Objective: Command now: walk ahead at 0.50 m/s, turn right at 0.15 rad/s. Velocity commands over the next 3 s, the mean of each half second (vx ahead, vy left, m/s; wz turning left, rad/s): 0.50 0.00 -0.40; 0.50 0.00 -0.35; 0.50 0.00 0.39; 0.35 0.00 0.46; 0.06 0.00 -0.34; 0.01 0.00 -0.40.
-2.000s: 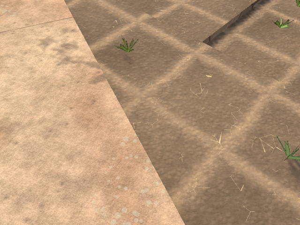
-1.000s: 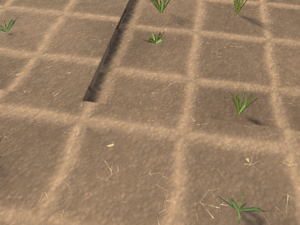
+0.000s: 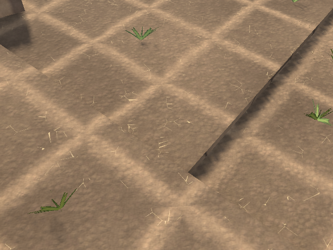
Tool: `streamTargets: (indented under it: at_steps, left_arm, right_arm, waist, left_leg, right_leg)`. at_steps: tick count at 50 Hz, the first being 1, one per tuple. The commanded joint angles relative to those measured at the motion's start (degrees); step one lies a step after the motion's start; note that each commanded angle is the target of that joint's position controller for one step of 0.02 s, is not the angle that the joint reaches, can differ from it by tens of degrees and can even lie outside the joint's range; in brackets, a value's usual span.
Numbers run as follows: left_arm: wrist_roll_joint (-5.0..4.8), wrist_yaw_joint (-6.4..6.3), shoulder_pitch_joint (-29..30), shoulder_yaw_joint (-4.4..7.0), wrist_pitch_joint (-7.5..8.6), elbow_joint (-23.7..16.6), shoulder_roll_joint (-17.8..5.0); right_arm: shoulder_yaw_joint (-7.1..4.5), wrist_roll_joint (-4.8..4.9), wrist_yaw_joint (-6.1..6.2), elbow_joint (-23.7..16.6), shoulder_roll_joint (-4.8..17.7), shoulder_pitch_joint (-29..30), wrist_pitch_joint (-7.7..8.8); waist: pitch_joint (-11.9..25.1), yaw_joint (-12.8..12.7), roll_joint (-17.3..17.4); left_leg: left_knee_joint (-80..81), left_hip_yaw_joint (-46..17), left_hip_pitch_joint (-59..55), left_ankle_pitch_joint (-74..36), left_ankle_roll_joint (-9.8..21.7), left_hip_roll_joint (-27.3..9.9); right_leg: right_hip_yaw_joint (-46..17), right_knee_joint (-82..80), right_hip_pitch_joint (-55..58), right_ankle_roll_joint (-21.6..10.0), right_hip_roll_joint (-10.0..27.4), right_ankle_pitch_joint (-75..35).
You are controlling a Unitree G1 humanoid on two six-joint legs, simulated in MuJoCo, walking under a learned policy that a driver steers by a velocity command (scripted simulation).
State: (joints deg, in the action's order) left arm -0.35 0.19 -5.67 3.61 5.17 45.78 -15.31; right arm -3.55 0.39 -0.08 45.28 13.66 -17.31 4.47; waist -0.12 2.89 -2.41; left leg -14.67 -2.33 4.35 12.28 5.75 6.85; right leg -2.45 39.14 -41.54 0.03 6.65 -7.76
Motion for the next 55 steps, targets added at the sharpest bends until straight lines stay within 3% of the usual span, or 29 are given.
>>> streamTargets:
  at_steps: [1, 6, 9, 10, 11, 12, 13, 14, 15, 16, 18, 24, 28, 30, 32, 33, 34, 35, 36, 37, 39, 42, 45, 46, 48, 49, 52, 53, 55]
  left_arm:
    - [-0.70, 0.91, 7.3, 0.15, 0.80, -5.5, -3.3]
    - [-1.15, 3.26, 9.9, -0.28, 1.09, -8.7, -3.0]
    - [-0.52, 3.33, -1.7, 1.79, 0.65, -6.8, -6.9]
    - [-0.42, 2.78, -10.9, 3.16, 0.40, -5.2, -10.0]
    - [-0.02, 2.17, -18.0, 4.67, 0.20, -4.7, -16.1]
    - [-1.28, 2.04, -19.9, 3.81, -0.07, -3.7, -13.3]
    - [5.93, 0.76, -30.0, 1.89, 1.29, 1.5, -7.3]
    - [5.68, 1.16, -23.2, 1.60, 2.13, 1.6, -6.0]
    - [4.64, 1.07, -17.5, 0.47, 2.03, 0.8, -3.1]
    - [3.73, 1.34, -13.2, -0.48, 2.32, 0.2, -1.1]
    - [2.92, 2.09, -7.9, -0.40, 2.45, -1.9, -2.5]
    - [3.90, 5.33, -14.3, 1.39, 3.20, -0.8, -7.8]
    - [4.09, 6.54, -18.4, 2.21, 2.43, 0.5, -8.4]
    - [3.90, 6.12, -17.9, 2.48, 1.97, 0.9, -8.8]
    - [4.52, 5.83, -16.9, 2.06, 2.09, 1.1, -7.8]
    - [4.57, 5.69, -16.4, 0.40, 2.75, -0.7, -2.5]
    - [5.53, 5.43, -27.1, -1.55, 3.77, -0.6, 4.4]
    - [4.58, 5.47, -17.3, -0.11, 3.21, -0.8, -1.7]
    - [3.99, 4.08, -13.6, 0.21, 2.45, -0.9, -2.5]
    - [3.91, 2.42, -13.8, 0.52, 2.16, 0.4, -3.8]
    - [5.81, 1.90, -12.1, -0.71, 1.76, 0.1, -1.0]
    - [4.52, 2.67, -7.7, -1.41, 0.98, -1.0, 0.7]
    - [4.90, 3.80, -3.9, -2.52, -0.15, -2.8, 2.1]
    - [5.76, 4.28, -7.2, -2.79, -0.20, -2.4, 2.3]
    - [5.82, 4.26, -6.7, -2.16, -0.28, -3.5, -0.9]
    - [6.19, 3.78, -4.0, -2.01, -0.25, -4.7, -1.9]
    - [5.28, 1.55, 7.9, -2.72, -0.31, -8.0, -0.4]
    - [5.45, 1.79, 9.8, -3.55, -0.52, -7.6, 1.4]
    - [5.63, 2.79, 10.0, -5.04, -1.08, -6.3, 4.2]
  right_arm:
    - [-2.26, -0.03, 0.32, -1.0, 9.0, -2.6, 1.00]
    - [-2.45, -0.28, 0.91, 0.8, 9.6, -4.1, -0.55]
    - [-2.61, 0.00, 1.64, -0.3, 11.6, -1.1, -1.39]
    - [-2.34, -0.09, 1.98, -1.1, 11.5, 0.1, -1.22]
    - [-0.61, -1.57, 1.45, -3.0, 6.5, -5.0, 0.16]
    - [0.40, -1.70, 0.32, -2.4, 5.3, -6.3, 1.92]
    - [1.22, -6.70, -3.65, 0.1, 6.4, -6.9, 2.50]
    - [1.15, -6.49, -3.59, -0.8, 6.2, -0.3, 3.33]
    - [1.60, -7.20, -2.84, -1.4, 6.7, -0.1, 3.33]
    - [2.31, -7.71, -2.39, -1.7, 4.8, 0.8, 3.01]
    - [2.51, -6.80, -1.54, -2.0, 5.5, 1.8, 1.62]
    - [4.98, -4.53, -1.58, -5.4, 2.4, 13.0, 0.31]
    - [4.98, -4.23, -1.79, -7.2, 4.9, 18.9, 0.49]
    - [4.69, -3.60, -1.16, -7.3, 6.3, 20.0, 0.88]
    - [2.69, -1.79, -0.37, -4.4, 10.7, 9.3, 2.26]
    - [1.97, -2.26, 0.00, -1.3, 12.9, -3.7, 3.07]
    - [2.49, -2.65, -0.58, 0.4, 12.5, -12.4, 2.68]
    - [2.44, -3.93, -0.43, 2.2, 9.9, -13.8, 2.52]
    - [2.48, -2.76, -0.35, 1.4, 8.8, -7.5, 2.53]
    - [3.42, -2.32, 0.24, 0.2, 5.1, -1.7, 2.18]
    - [4.37, -2.88, 1.27, 0.1, 1.3, 0.5, 2.08]
    - [2.69, -3.54, 1.50, 1.0, 4.0, 1.3, 3.20]
    - [1.40, -4.34, -1.26, 2.6, 6.7, -1.1, 3.19]
    - [1.24, -5.68, -2.19, 2.3, 6.6, -0.9, 3.07]
    - [1.33, -5.71, -3.37, 1.5, 5.6, 1.6, 3.52]
    - [1.20, -5.08, -3.15, 1.8, 6.0, -0.3, 4.02]
    - [1.47, -4.95, -0.86, 9.9, 4.1, -18.6, 3.68]
    - [1.49, -3.70, -0.58, 10.9, 3.9, -21.2, 2.94]
    - [2.47, -4.36, -2.09, 10.9, 2.9, -20.7, 1.20]
  waist:
    - [-2.2, 2.2, 5.1]
    - [-2.3, 2.1, 5.7]
    - [6.2, -5.0, 7.9]
    - [11.0, -9.8, 6.6]
    - [19.5, -8.8, -5.6]
    - [25.6, -8.6, -10.5]
    - [17.6, -13.1, 0.6]
    - [-0.7, -10.9, -1.1]
    - [3.1, -8.1, 0.6]
    - [1.1, -5.4, -0.5]
    - [2.2, -2.8, 0.0]
    - [-1.7, -6.0, -0.3]
    - [-3.0, -7.0, -1.0]
    - [-3.1, -5.8, -0.9]
    - [2.5, -0.4, 0.0]
    - [14.0, 3.8, 8.0]
    - [29.1, 2.0, 23.3]
    - [13.1, 6.4, 11.3]
    - [3.5, 4.0, 8.4]
    - [-0.1, 1.8, 6.6]
    - [1.2, -0.6, 7.0]
    - [1.3, -1.4, 5.9]
    - [-0.4, -1.4, 5.0]
    - [-0.3, -2.9, 6.8]
    - [-1.3, -4.2, 6.4]
    - [-1.6, -2.3, 5.7]
    - [-3.8, 6.6, 4.2]
    - [-4.5, 8.5, 2.1]
    - [-6.9, 7.9, 3.8]
  left_leg:
    - [4.6, -4.5, -1.3, -15.7, 5.3, -17.2]
    - [-2.0, -1.4, -12.3, -32.7, 4.1, -20.5]
    - [-18.1, 2.8, -10.3, -61.2, 1.5, -18.0]
    - [-30.9, 4.3, -0.7, -54.2, -0.7, -16.2]
    - [-54.4, 6.1, 22.3, -21.4, -5.1, -8.2]
    - [-64.6, -1.9, 35.8, 19.2, -6.1, -1.7]
    - [-61.9, -9.4, 41.5, 12.1, -3.8, -5.0]
    - [-61.7, -7.4, 50.8, 11.0, -5.0, -7.1]
    - [-55.4, -7.1, 45.7, 8.2, -4.1, -9.7]
    - [-51.9, -6.4, 41.4, 6.2, -4.1, -11.8]
    - [-47.5, -4.3, 33.7, 6.6, -6.1, -13.2]
    - [-24.7, 3.1, 21.7, -13.1, -8.4, -10.0]
    - [-17.1, 1.4, 21.2, -14.6, -7.3, -8.7]
    - [-13.1, 0.9, 20.4, -12.8, -5.4, -8.5]
    - [-15.5, 1.6, 2.0, -16.9, 0.0, -9.7]
    - [-17.6, -6.9, -17.4, -21.6, 8.1, -17.7]
    - [-10.4, -33.6, -42.0, -17.8, 22.6, -33.4]
    - [-3.4, -36.6, -32.1, 0.1, 15.3, -31.5]
    - [-0.3, -28.8, -19.0, 11.0, 10.1, -29.2]
    - [2.4, -22.4, -9.4, 7.6, 8.2, -27.1]
    - [5.5, -14.3, -3.5, -7.5, 8.5, -24.4]
    - [8.6, -5.1, -2.4, -13.5, 8.5, -21.3]
    - [8.6, 1.6, 7.0, -18.6, 9.0, -17.7]
    - [6.0, 2.3, 13.0, -20.6, 9.2, -17.0]
    - [3.1, 0.6, 14.9, -17.6, 9.6, -18.1]
    - [1.0, 0.1, 10.1, -13.6, 9.7, -16.8]
    - [-9.7, -11.2, -21.8, -6.1, 9.9, -23.4]
    - [-11.9, -9.2, -18.7, -2.1, 8.5, -20.7]
    - [-13.0, -7.6, 4.1, 5.8, 7.5, -16.8]
  right_leg:
    - [0.8, -4.1, 0.6, -1.6, -1.2, -3.1]
    - [2.7, -7.0, -2.0, -4.6, -4.5, 9.4]
    - [8.1, -8.6, 18.2, -8.0, -10.7, 13.6]
    - [2.5, -9.9, 34.1, -10.8, -7.8, 8.5]
    - [-21.8, -8.5, 58.1, -20.4, 7.5, 5.3]
    - [-42.9, -17.6, 67.7, -25.6, 13.5, 12.2]
    - [-35.2, -21.0, 64.4, -18.3, 7.2, 34.1]
    - [-29.6, -22.0, 55.3, -17.6, 6.0, 33.9]
    - [-26.1, -24.5, 49.5, -17.5, 4.1, 30.1]
    - [-23.0, -26.1, 42.2, -17.2, 2.7, 26.6]
    - [-19.7, -28.4, 31.3, -17.8, 1.6, 22.6]
    - [-11.5, -26.5, 16.6, -16.5, -4.1, 10.4]
    - [-18.4, -22.6, 25.8, -16.4, 0.5, 8.8]
    - [-20.8, -20.0, 32.9, -14.5, 2.2, 5.8]
    - [-18.4, -10.4, 29.8, -8.8, -2.6, -5.1]
    - [-13.3, 5.5, 22.5, -4.7, -10.8, 2.0]
    - [-8.5, 23.1, 3.8, -0.8, -18.9, 42.4]
    - [-7.8, 32.8, -8.0, -2.0, -13.3, 41.7]
    - [-6.7, 33.9, -8.0, -3.3, -9.2, 35.3]
    - [-5.3, 31.1, -4.1, -3.7, -5.8, 30.0]
    - [-4.3, 25.5, 3.2, -3.4, -2.0, 26.8]
    - [-1.7, 15.3, 5.0, -1.1, -1.7, 25.6]
    - [3.5, 5.4, 12.7, -0.1, -2.8, 14.9]
    - [3.2, 12.3, 18.3, -0.9, -3.4, 7.0]
    - [1.4, 10.8, 17.7, -2.2, -2.7, 5.0]
    - [1.2, 6.3, 14.1, -2.3, -2.5, 2.8]
    - [-6.7, -9.4, -14.5, 1.0, 2.1, -1.8]
    - [-4.7, -17.2, -11.0, 1.6, 1.7, -4.6]
    - [0.5, -18.2, 9.7, 0.7, -0.1, -14.1]
